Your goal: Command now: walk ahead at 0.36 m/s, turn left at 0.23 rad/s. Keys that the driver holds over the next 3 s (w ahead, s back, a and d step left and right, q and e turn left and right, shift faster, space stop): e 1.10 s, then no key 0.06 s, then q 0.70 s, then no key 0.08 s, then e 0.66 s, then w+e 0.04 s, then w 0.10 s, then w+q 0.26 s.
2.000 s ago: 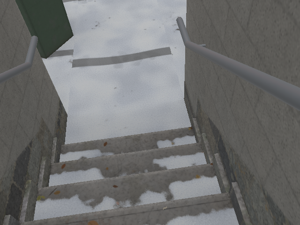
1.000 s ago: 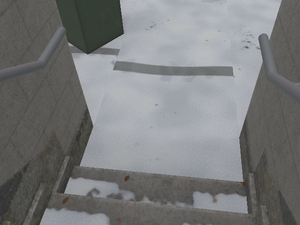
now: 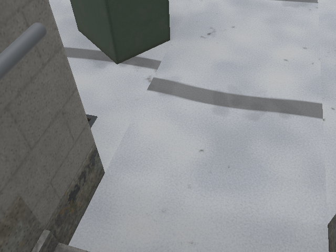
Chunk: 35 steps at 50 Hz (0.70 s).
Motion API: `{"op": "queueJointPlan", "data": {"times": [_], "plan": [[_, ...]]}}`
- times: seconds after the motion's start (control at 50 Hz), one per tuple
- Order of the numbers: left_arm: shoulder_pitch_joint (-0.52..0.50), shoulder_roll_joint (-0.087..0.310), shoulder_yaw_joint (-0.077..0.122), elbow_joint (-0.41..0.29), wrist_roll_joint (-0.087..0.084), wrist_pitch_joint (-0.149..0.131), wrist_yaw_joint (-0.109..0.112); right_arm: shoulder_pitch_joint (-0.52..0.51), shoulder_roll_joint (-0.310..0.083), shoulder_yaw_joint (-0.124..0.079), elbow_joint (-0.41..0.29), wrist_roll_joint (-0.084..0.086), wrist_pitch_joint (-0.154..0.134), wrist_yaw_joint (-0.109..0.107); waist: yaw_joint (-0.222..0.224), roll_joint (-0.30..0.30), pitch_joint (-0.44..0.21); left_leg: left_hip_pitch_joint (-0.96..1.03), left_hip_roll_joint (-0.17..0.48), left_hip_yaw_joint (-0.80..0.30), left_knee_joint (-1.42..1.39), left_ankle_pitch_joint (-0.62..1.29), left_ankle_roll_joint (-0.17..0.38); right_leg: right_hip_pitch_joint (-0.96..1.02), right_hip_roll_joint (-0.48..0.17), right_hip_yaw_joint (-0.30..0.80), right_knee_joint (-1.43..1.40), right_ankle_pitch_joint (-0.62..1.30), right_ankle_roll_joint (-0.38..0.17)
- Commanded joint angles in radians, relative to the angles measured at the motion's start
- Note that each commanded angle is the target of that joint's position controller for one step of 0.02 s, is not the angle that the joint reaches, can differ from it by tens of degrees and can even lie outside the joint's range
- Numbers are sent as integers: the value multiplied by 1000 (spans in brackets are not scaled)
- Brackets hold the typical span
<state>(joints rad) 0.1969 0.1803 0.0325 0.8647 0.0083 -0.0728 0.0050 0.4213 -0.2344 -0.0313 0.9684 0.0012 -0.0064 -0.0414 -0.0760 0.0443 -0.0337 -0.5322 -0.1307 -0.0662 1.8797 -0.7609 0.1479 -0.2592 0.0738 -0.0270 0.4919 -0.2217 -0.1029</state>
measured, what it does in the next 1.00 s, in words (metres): goes down, turning right: left foot 0.17 m lower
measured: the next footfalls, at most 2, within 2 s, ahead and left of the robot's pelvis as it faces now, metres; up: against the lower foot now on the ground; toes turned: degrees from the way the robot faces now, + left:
left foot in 0.44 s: +0.36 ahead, +0.06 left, -0.17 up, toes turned -7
right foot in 1.14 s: +0.06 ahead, -0.16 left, +0.00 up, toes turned -30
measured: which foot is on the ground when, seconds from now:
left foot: up 0.00-0.42, down 0.44-1.00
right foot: down 0.00-0.44, up 0.46-1.00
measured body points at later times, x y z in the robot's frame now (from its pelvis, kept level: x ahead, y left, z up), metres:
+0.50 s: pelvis +0.22 +0.01 -0.16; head +0.24 +0.02 +0.29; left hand +0.16 +0.25 -0.31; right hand +0.38 -0.21 -0.27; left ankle +0.32 +0.07 -0.90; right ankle +0.04 -0.08 -0.66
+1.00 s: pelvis +0.19 -0.01 -0.19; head +0.19 +0.00 +0.26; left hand +0.52 +0.07 -0.22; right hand +0.12 -0.27 -0.30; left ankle +0.32 +0.07 -0.91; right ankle +0.12 -0.12 -0.60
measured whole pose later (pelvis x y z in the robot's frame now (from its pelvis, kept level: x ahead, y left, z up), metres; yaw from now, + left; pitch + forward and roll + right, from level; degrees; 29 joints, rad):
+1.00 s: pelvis +0.19 -0.01 -0.19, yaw -25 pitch +0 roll +1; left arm -0.01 0.23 0.03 0.49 0.03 0.16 0.04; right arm 0.36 -0.25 -0.01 0.74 -0.06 -0.06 -0.06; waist -0.09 -0.03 -0.01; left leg -0.40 0.15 0.27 0.62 -0.19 0.04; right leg -0.95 0.03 0.05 2.17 -0.44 0.08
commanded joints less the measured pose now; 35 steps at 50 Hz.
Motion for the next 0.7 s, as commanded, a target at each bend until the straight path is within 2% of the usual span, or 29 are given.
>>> {"op": "queueJointPlan", "data": {"times": [0.02, 0.04, 0.06, 0.08, 0.1, 0.12, 0.14, 0.16, 0.18, 0.2, 0.24, 0.26, 0.3, 0.32, 0.34, 0.36, 0.4, 0.42, 0.44, 0.46, 0.48, 0.5, 0.52, 0.54, 0.56, 0.58, 0.6, 0.68, 0.7], "plan": [[330, 120, 9, 53, 14, 20, 5, -154, -104, -27, -106, -41, 26, -1, 135, -117, 99, -547, 75, -34, -38, 197, -56, 257, -460, 455, -52, 550, -247], [342, 78, -15, 86, 21, 15, 8, -188, -74, -25, -97, -30, 23, 0, 77, 3, 191, -535, 90, -110, -281, 378, -69, 123, -354, 337, 4, 621, -158], [335, 73, -21, 95, 20, 0, 11, -144, -34, -17, -62, -34, 31, 7, 40, -67, 175, -463, 86, -94, -378, 427, -84, 39, -326, 327, 26, 674, -145], [236, 60, -31, 71, 5, -10, 16, -193, -33, -14, -83, -22, 31, 22, -13, -61, 175, -286, 102, -32, -675, 575, -114, -131, -249, 236, -45, 669, -108], [193, 60, -37, 61, -9, -22, 16, -207, -6, -7, -86, -37, 26, 35, -21, -135, 124, -110, 115, 58, -862, 714, -119, -186, -218, 210, -60, 738, -98], [206, 71, -30, 70, -11, -24, 12, -145, 47, 11, -42, -48, 20, 51, -22, -167, 49, 140, 89, 106, -902, 865, -109, -260, -192, 172, -48, 864, -67], [220, 108, -18, 77, -10, -27, 2, -51, 41, 3, 20, -40, 24, 57, -48, -230, -17, 245, 65, 116, -755, 1011, -89, -259, -207, 196, -5, 906, -35], [227, 105, -14, 75, -24, -21, 1, -93, -1, -6, 20, -37, 31, 53, -40, -197, 22, 189, 78, 107, -753, 940, -89, -228, -210, 210, 24, 900, -27], [312, 74, -23, 99, -31, -28, 17, -206, -19, -6, -13, -47, 20, 41, 15, -169, 56, -21, 123, 34, -848, 995, -80, -40, -185, 285, 61, 781, -31], [367, 68, -27, 108, -24, -30, 30, -358, -43, -11, -59, -38, 6, 37, 70, -132, 96, -214, 119, 47, -983, 1040, -81, 101, -163, 318, 114, 567, -62], [453, 101, -16, 117, -12, -31, 54, -498, -46, -3, -97, -61, -22, 24, 159, -127, 111, -389, 127, 35, -1093, 998, -115, 296, -177, 410, 194, 558, -102], [494, 94, -14, 135, -4, -31, 57, -524, -38, 4, -108, -55, -31, 24, 181, -126, 109, -416, 131, 16, -1123, 953, -136, 335, -177, 438, 231, 571, -112], [427, 71, -15, 118, -12, -28, 41, -522, -20, 10, -125, -34, -43, 28, 191, -57, 105, -158, 118, 42, -1360, 1205, -173, 132, -94, 355, 308, 292, -89], [408, 69, -15, 114, -14, -25, 29, -528, -13, 13, -138, -31, -47, 42, 210, -78, 104, -46, 100, 52, -1403, 1229, -161, 70, -78, 357, 299, 277, -69], [376, 74, -10, 114, 12, -9, 18, -515, 2, 14, -153, -25, -57, 49, 215, -99, 103, 69, 102, 42, -1482, 1207, -149, 10, -50, 358, 349, 244, -61], [372, 60, -10, 117, 23, -3, 21, -461, 6, 14, -142, -18, -61, 49, 202, -93, 108, 138, 125, 29, -1577, 1246, -136, 2, -42, 369, 405, 236, -55], [387, 61, -10, 150, 10, 34, 28, -287, -5, 5, -108, -15, -76, 42, 144, -90, 118, 375, 150, 66, -1679, 1315, -135, -119, -19, 321, 598, 282, -39], [411, 83, -1, 148, -3, 44, 32, -174, -24, -3, -72, -31, -79, 37, 109, -49, 87, 518, 184, 73, -1712, 1373, -138, -179, -6, 289, 731, 205, -27], [386, 110, 12, 115, -11, 55, 32, -76, -84, -21, -45, -49, -76, 33, 80, 19, 30, 709, 279, 26, -1686, 1614, -130, -308, 47, 218, 935, -117, -7], [472, 71, 19, 98, -59, 59, 47, 21, -140, -22, -58, -41, -66, 35, 73, 153, -196, 1095, 516, -88, -1264, 2260, -47, -548, 124, 119, 1317, -843, 44], [493, 109, 11, 68, -81, 68, 79, 41, -116, -16, -72, -15, -56, 46, 41, 135, -388, 1213, 645, -176, -1160, 2268, 84, -666, 72, 105, 1578, -901, 36], [418, 116, 11, 56, -47, 71, 89, 12, -80, -13, -94, 7, -58, 43, 34, 38, -396, 1105, 630, -180, -1223, 1988, 115, -721, 24, 102, 1653, -817, 39], [310, 114, 15, 26, -8, 77, 77, -26, -54, 1, -119, 6, -59, 34, 52, -29, -297, 931, 568, -149, -1314, 1619, 124, -760, 6, 78, 1593, -651, 57], [226, 87, 7, -14, 30, 96, 64, -83, -98, -12, -140, -3, -63, 5, 64, 35, -236, 754, 598, -207, -1426, 1359, 209, -779, 7, 45, 1676, -511, 75], [188, 73, 1, -42, 59, 122, 58, -88, -120, -16, -150, -16, -53, -17, 87, -7, -173, 551, 599, -228, -1505, 1149, 249, -738, -4, 32, 1693, -415, 96], [143, 78, 0, -62, 57, 143, 56, -99, -103, -4, -147, -35, -45, -16, 111, -30, -77, 352, 514, -130, -1532, 979, 206, -701, -16, 25, 1600, -303, 111], [65, 50, -9, -101, 58, 154, 51, -100, -90, 3, -129, -33, -51, -16, 115, -4, -11, 235, 490, -100, -1509, 976, 165, -716, -14, 49, 1607, -255, 119], [-85, 18, -21, -229, 35, 186, 37, -80, -79, 26, -137, -14, -50, -17, 128, 77, 37, 68, 424, -48, -1469, 809, 122, -802, 38, 60, 1583, -60, 162], [-109, 27, -19, -254, 42, 195, 35, -70, -85, 27, -150, -15, -47, -16, 122, 74, 11, 103, 427, -65, -1473, 740, 122, -846, 43, 61, 1612, -45, 177]]}}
